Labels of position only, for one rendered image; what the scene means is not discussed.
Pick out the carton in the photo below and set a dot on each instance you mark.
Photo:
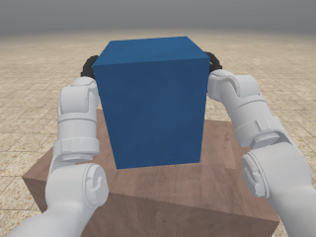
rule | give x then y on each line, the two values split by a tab
153	95

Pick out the right robot hand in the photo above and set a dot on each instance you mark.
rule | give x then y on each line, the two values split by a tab
215	64

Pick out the left robot upper arm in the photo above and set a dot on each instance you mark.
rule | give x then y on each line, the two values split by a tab
72	195

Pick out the robot right forearm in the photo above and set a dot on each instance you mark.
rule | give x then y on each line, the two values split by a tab
255	126

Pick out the right robot upper arm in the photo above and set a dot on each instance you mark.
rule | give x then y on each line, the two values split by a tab
279	173

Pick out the left robot hand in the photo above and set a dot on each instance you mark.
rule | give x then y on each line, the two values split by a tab
87	70

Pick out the pedestal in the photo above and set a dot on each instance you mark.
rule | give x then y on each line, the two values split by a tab
209	198

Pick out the robot left forearm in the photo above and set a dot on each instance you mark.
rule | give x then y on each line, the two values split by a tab
76	125

